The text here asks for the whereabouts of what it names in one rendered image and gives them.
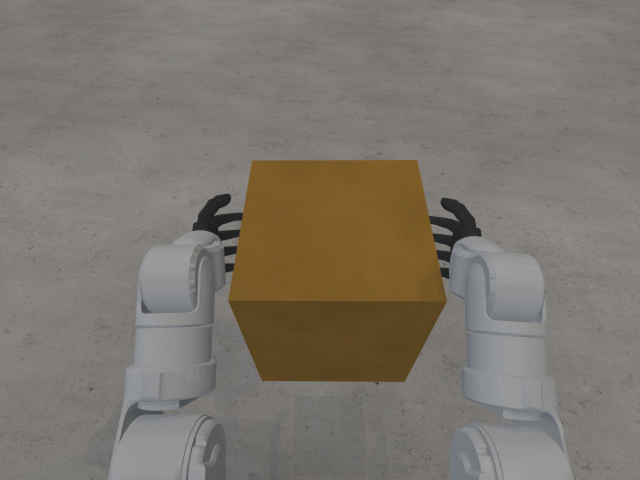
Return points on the left robot upper arm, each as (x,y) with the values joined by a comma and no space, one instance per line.
(171,447)

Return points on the carton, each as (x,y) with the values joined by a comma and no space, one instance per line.
(336,275)

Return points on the right robot upper arm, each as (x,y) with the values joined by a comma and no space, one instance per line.
(499,451)

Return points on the robot left forearm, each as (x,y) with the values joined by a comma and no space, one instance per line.
(175,305)

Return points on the left robot hand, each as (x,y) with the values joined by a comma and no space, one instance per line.
(208,222)

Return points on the robot right forearm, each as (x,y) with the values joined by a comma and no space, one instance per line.
(505,306)

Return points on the right robot hand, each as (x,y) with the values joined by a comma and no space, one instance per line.
(466,227)

